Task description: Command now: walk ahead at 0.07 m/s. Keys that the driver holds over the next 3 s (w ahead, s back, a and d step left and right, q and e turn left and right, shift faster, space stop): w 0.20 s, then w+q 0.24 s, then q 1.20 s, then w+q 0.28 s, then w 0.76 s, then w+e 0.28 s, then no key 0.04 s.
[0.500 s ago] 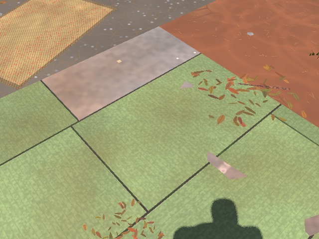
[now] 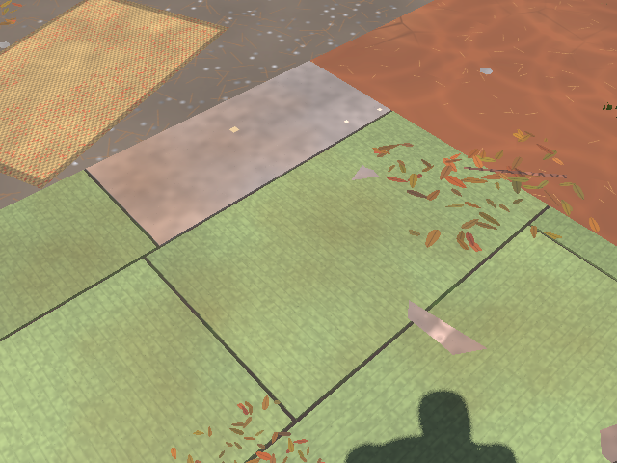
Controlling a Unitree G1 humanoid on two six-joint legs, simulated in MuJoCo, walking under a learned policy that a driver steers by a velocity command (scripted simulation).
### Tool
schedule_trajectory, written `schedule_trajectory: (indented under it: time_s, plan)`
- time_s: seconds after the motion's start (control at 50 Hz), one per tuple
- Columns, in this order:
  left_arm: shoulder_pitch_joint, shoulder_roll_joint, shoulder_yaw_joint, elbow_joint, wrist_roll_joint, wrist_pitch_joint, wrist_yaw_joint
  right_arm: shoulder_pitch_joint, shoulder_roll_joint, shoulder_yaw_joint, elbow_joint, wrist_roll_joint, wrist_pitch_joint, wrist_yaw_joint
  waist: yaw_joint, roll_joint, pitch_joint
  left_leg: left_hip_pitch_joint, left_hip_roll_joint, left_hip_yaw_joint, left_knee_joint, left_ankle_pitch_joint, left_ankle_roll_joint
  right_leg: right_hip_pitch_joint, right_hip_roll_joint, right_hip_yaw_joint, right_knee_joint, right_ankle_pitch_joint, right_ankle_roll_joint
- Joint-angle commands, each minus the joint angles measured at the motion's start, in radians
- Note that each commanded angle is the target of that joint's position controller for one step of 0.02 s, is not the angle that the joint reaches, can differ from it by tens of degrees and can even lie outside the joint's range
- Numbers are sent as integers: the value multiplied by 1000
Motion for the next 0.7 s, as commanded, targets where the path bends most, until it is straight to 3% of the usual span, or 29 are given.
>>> schedule_trajectory:
  time_s: [0.02,0.04,0.08,0.1,0.12,0.14,0.18,0.22,0.26,0.28,0.3,0.32,0.34,0.36,0.38,0.42,0.5,0.56,0.6,0.64,0.66,0.68,0.7]
  plan:
    - [31,104,15,-4,2,-4,5,30,-124,-26,-8,-4,-5,-2,-2,26,-6,-21,109,-128,-85,-160,29,-39,-79,66,-12,-73,-40]
    - [32,113,20,-8,7,-1,3,39,-146,-35,-5,-5,1,0,-7,51,12,-35,112,-157,-94,-331,52,-93,-47,41,37,-227,-54]
    - [-8,99,21,-33,22,-3,-10,102,-163,-47,15,-5,10,3,-35,107,91,-47,199,-304,-180,-584,125,-251,-9,-15,166,-344,-65]
    - [-25,68,14,-47,30,-11,-18,133,-172,-55,30,-5,10,1,-40,142,117,-41,277,-398,-234,-636,171,-289,-7,-77,254,-281,-59]
    - [-47,62,11,-62,35,-22,-23,142,-165,-58,37,-6,5,0,-41,134,142,-60,332,-450,-270,-611,202,-314,-45,-99,325,-225,-53]
    - [-56,71,14,-72,32,-32,-28,139,-162,-61,37,-11,-4,2,-35,112,138,-53,347,-459,-284,-556,211,-336,-66,-97,372,-236,-50]
    - [-47,77,17,-83,25,-52,-41,117,-168,-69,33,-12,-22,8,-16,92,117,-22,326,-395,-270,-448,198,-342,-87,-107,365,-256,-50]
    - [-30,68,20,-87,17,-67,-44,96,-154,-71,34,-4,-31,15,5,100,114,-95,259,-298,-229,-357,168,-208,-67,-147,242,-207,-52]
    - [126,49,26,-35,12,-76,-36,49,-144,-74,20,2,-30,21,75,70,96,-276,175,-216,-104,-327,136,84,-13,-192,60,-86,-50]
    - [222,88,39,-11,18,-84,-25,27,-112,-66,1,0,-37,22,111,-7,67,-414,122,-169,31,-311,106,257,-82,-87,-1,-136,-56]
    - [344,182,61,-2,30,-92,-12,-11,-24,-42,-43,7,-49,30,156,-231,0,-550,-2,-26,356,-305,58,376,-340,278,-184,-436,-103]
    - [387,250,80,22,27,-83,-10,-16,-59,-51,-65,-9,-50,30,140,-258,25,-640,-22,-2,578,-356,65,298,-479,497,-260,-590,-185]
    - [294,181,66,-8,28,-83,-10,-32,-106,-62,-61,-20,-49,35,88,-105,96,-655,50,-68,686,-264,78,212,-458,435,-245,-573,-191]
    - [212,133,54,-40,20,-92,-15,-7,-79,-60,-42,-14,-53,48,46,-64,119,-640,77,-87,705,-168,76,163,-407,332,-253,-470,-163]
    - [169,110,48,-57,16,-101,-15,22,-60,-57,-26,-11,-55,55,19,-59,115,-610,96,-85,700,-98,64,147,-364,224,-265,-331,-136]
    - [179,78,36,-57,15,-117,-8,18,-59,-62,-20,-21,-46,65,10,-54,84,-597,100,-49,726,-14,41,169,-311,60,-251,-60,-106]
    - [221,59,24,-48,12,-124,-2,-83,-17,-55,-76,-16,-30,63,1,-63,82,-606,77,38,680,54,3,150,-272,-160,-160,557,-91]
    - [195,56,16,-56,9,-112,10,-188,23,-33,-126,-14,-29,64,10,-93,102,-471,43,121,404,132,-6,56,-222,-267,-113,663,-74]
    - [216,87,23,-48,5,-109,18,-169,10,-31,-130,-16,-26,60,6,-122,61,-353,-4,167,296,154,14,73,-229,-286,-21,797,-67]
    - [188,115,36,-60,0,-105,27,-43,-36,-47,-103,-23,-28,55,-47,-145,-18,-224,-43,170,271,126,64,98,-257,-286,150,960,-60]
    - [164,123,41,-73,-1,-100,28,51,-63,-59,-78,-29,-36,54,-86,-141,-74,-138,-50,145,239,134,97,96,-270,-280,290,929,-61]
    - [133,125,46,-89,-6,-94,23,149,-92,-74,-51,-39,-48,51,-137,-110,-125,-17,-48,114,135,223,127,49,-253,-288,485,760,-48]
    - [151,107,47,-112,-6,-93,13,191,-170,-98,-51,-40,-58,42,-146,27,-187,143,100,-53,105,532,180,-109,-168,-310,792,267,-12]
